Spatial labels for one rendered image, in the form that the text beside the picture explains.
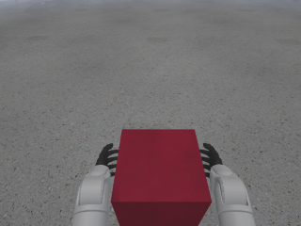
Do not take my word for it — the robot left hand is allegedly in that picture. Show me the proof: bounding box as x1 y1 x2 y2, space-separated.
95 143 119 177

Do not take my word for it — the robot left forearm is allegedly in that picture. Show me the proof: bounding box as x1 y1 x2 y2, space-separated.
71 165 111 226

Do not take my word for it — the carton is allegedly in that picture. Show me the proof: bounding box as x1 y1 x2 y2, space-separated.
111 129 212 226

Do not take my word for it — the robot right hand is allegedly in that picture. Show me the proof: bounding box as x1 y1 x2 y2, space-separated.
199 142 223 178

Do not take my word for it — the robot right forearm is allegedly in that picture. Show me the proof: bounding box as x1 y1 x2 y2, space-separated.
210 164 256 226

